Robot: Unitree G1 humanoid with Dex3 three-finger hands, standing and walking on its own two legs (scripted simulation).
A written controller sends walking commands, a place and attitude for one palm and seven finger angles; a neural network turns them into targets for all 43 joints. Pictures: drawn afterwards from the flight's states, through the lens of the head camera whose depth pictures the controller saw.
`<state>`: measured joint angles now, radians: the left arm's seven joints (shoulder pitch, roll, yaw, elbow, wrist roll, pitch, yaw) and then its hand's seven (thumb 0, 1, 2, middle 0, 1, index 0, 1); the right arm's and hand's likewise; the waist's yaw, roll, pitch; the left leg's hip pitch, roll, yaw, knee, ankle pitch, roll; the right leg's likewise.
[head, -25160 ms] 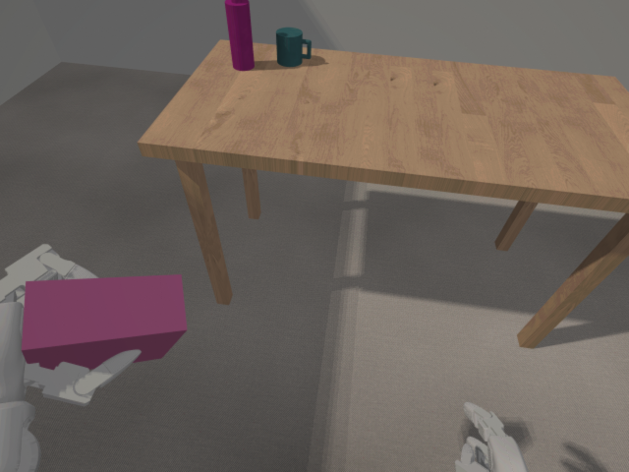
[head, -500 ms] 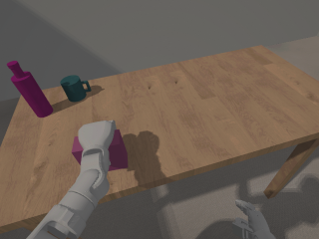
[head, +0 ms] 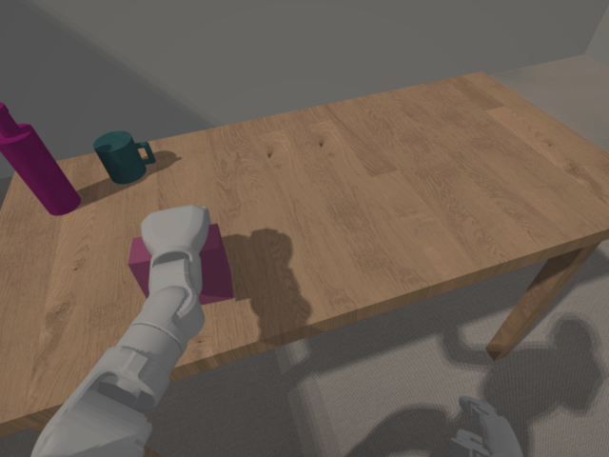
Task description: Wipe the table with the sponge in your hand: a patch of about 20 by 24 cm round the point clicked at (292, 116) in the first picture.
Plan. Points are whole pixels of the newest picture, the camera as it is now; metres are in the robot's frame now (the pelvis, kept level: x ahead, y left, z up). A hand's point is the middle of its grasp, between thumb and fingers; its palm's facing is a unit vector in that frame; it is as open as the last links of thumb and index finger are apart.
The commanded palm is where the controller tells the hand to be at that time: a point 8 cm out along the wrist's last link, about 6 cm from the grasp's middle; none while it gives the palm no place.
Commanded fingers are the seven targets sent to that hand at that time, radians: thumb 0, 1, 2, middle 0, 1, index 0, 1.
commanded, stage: wipe forward along the third lane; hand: left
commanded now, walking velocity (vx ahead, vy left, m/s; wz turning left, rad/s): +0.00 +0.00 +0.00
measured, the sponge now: (188, 277) +0.36 +0.23 +0.01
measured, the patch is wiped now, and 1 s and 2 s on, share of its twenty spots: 0.70 0.95 1.00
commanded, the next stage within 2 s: wipe back along the third lane in 1.28 s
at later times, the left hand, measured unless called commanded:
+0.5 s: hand (193, 229) +0.42 +0.23 +0.06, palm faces -0.10 +0.02 -0.99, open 9.3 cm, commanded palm +0.42 +0.23 +0.09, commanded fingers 0.00 0.10 1.30 -1.20 -1.60 -1.20 -1.60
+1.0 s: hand (191, 204) +0.48 +0.25 +0.06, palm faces -0.11 +0.02 -0.99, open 9.3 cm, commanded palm +0.47 +0.25 +0.09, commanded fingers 0.00 0.10 1.30 -1.20 -1.60 -1.20 -1.60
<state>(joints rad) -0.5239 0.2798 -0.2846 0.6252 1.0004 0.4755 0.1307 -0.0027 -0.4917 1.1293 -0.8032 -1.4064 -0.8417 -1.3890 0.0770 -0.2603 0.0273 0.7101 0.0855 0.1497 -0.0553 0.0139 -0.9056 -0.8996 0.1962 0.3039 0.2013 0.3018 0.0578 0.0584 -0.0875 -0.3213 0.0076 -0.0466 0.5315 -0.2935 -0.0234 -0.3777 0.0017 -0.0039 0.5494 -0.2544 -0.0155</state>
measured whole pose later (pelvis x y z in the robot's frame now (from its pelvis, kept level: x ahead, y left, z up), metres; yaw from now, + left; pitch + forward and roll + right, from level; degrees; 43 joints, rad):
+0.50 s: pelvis -0.02 -0.01 -0.01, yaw -1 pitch +10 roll +0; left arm -0.80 0.37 -0.16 1.04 1.01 0.32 0.21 0.02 -0.53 1.16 -0.82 -1.39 -0.86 -1.39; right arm 0.21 -0.27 0.00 0.77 0.07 0.10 -0.06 0.01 -0.91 -0.90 0.20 0.30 0.20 0.30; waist -0.03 0.05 -0.10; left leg -0.47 0.03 -0.04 0.58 -0.29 -0.02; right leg -0.52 0.02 0.00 0.58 -0.23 -0.02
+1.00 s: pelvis +0.00 +0.00 -0.01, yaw -2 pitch +15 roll -1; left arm -0.98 0.48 -0.08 1.23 1.05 0.28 0.22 0.02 -0.53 1.17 -0.82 -1.39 -0.85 -1.41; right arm 0.26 -0.27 0.00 0.77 0.06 0.07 -0.04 0.01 -0.90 -0.90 0.20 0.30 0.20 0.30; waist -0.10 0.03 -0.12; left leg -0.58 0.04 -0.03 0.62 -0.31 -0.02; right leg -0.62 0.03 0.02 0.58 -0.22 -0.01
